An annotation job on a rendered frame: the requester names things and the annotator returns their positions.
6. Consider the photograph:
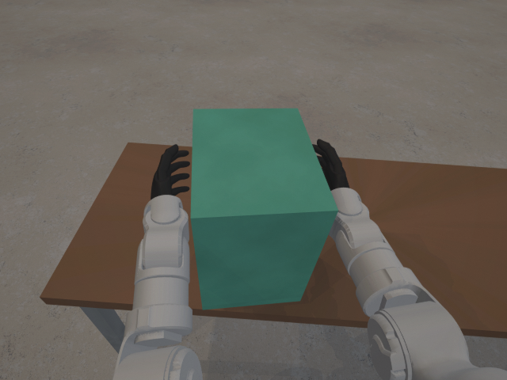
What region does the right robot upper arm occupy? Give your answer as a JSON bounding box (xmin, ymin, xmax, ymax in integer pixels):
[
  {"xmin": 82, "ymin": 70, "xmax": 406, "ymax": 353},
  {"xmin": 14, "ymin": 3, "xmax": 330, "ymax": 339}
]
[{"xmin": 368, "ymin": 301, "xmax": 507, "ymax": 380}]

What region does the robot left forearm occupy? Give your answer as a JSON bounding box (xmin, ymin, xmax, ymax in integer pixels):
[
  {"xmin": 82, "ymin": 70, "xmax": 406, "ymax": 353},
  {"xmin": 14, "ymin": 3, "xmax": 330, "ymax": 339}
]
[{"xmin": 112, "ymin": 195, "xmax": 193, "ymax": 380}]

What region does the robot right forearm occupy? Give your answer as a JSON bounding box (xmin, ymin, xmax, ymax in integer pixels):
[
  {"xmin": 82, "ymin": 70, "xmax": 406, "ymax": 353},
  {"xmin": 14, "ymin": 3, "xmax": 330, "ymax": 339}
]
[{"xmin": 329, "ymin": 188, "xmax": 469, "ymax": 358}]

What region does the table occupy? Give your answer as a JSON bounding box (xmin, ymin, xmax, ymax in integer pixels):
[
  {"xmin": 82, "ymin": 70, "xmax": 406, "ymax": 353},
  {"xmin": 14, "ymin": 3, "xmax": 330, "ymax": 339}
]
[{"xmin": 40, "ymin": 142, "xmax": 507, "ymax": 354}]

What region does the right robot hand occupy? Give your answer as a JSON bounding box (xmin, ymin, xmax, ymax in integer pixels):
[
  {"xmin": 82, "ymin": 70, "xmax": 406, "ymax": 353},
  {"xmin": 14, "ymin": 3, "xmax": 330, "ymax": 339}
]
[{"xmin": 312, "ymin": 139, "xmax": 350, "ymax": 191}]

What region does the left robot hand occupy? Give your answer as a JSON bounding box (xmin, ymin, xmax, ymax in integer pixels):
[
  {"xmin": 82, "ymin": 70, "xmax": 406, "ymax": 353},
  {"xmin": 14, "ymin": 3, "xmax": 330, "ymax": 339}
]
[{"xmin": 151, "ymin": 144, "xmax": 190, "ymax": 200}]

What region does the left robot upper arm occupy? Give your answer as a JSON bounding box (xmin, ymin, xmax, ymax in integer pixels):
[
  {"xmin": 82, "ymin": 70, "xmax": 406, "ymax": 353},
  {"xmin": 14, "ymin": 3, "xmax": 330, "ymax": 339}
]
[{"xmin": 113, "ymin": 345, "xmax": 203, "ymax": 380}]

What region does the carton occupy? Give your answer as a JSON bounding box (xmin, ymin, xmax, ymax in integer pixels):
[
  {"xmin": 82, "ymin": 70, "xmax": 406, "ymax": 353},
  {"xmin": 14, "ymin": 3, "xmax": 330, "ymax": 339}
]
[{"xmin": 191, "ymin": 108, "xmax": 338, "ymax": 310}]

